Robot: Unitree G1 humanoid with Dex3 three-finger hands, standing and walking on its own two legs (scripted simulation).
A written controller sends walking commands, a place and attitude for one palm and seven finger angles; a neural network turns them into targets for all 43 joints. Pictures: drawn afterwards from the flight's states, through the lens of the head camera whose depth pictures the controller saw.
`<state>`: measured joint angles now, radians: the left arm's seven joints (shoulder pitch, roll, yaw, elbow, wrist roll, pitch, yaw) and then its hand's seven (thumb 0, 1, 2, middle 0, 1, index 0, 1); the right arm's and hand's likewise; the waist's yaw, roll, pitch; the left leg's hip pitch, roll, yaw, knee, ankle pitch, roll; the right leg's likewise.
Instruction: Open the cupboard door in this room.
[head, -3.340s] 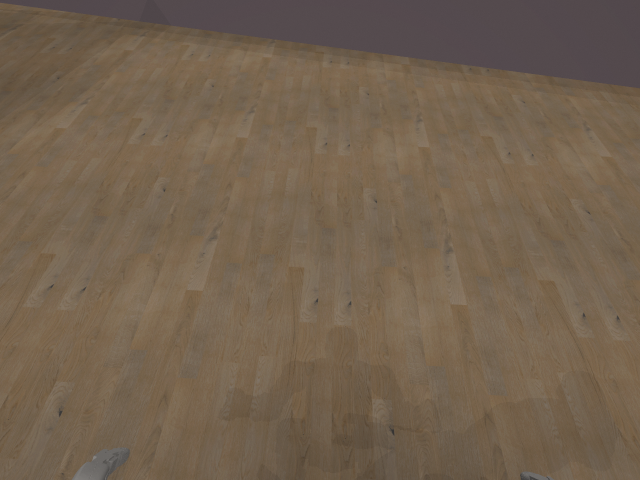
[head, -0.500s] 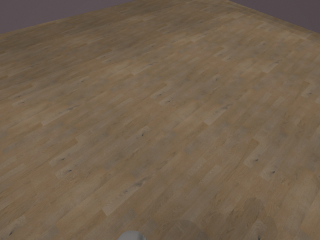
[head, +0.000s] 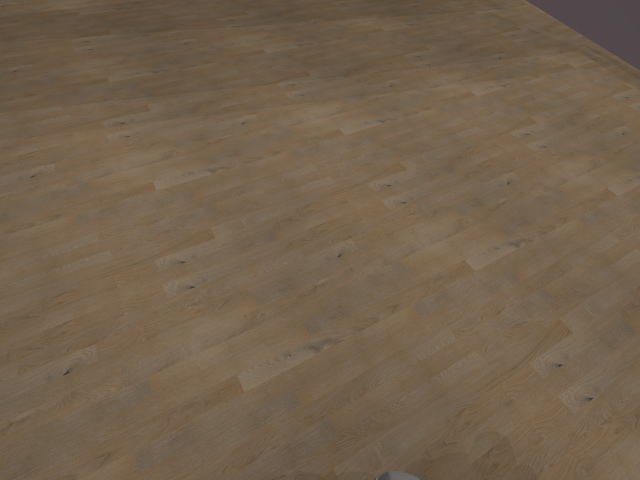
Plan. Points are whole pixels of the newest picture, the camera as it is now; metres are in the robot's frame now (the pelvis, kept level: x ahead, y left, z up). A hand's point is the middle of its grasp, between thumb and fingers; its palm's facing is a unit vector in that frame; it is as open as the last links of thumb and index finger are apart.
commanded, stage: turn or walk to find it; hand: left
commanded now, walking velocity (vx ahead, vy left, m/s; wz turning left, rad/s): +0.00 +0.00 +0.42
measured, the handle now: out of the picture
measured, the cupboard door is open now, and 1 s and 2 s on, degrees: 0 0 0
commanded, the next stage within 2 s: none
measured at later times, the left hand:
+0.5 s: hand out of the picture -0.01 +0.15 -0.15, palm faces +0.25 -0.93 -0.26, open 7.4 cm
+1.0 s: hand out of the picture -0.14 +0.23 -0.17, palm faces +0.47 -0.85 -0.24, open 7.4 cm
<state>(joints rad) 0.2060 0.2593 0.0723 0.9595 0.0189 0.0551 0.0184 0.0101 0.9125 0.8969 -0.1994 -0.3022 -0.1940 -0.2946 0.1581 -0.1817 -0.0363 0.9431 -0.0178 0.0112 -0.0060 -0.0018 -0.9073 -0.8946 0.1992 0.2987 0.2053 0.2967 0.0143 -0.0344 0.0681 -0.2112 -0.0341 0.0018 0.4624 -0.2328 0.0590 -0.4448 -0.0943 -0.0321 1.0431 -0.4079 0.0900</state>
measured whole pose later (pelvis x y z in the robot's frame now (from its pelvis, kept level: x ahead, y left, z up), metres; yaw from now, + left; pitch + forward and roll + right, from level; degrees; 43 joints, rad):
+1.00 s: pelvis -0.10 +0.01 +0.00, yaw +25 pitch -1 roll -2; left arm 0.20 0.25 0.08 0.98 0.02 0.06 0.02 0.01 0.91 0.90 -0.20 -0.30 -0.19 -0.29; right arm 0.19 -0.17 -0.04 0.95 -0.02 0.01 -0.01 0.00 -0.91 -0.89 0.20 0.30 0.21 0.30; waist 0.01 -0.03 0.05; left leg -0.22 -0.05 0.00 0.44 -0.20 0.07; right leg -0.45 -0.09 -0.03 1.06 -0.38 0.09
